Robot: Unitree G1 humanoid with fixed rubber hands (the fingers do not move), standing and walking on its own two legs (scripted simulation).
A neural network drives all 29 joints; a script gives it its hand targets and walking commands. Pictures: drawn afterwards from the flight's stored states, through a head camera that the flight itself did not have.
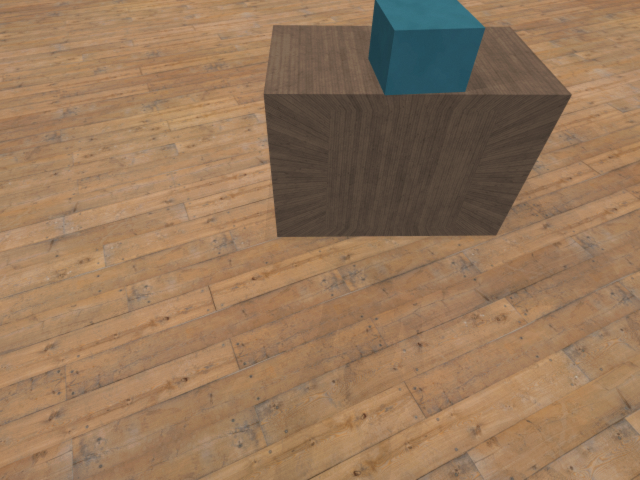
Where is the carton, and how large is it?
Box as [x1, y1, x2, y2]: [368, 0, 484, 94]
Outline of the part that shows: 375,0 368,58 384,94 464,91 484,27 457,0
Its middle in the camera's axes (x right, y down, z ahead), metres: +0.32 -0.61 +1.21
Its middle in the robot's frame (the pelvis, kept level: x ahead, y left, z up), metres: +1.32 -0.27 -0.03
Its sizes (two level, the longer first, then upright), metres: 0.256 0.255 0.186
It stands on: a pedestal, 0.65 m high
